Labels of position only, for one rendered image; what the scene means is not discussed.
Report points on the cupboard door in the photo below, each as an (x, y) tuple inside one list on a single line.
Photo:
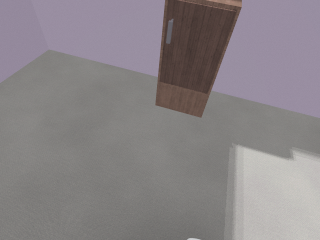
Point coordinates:
[(199, 33)]

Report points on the handle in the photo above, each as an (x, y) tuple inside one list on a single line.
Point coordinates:
[(169, 31)]

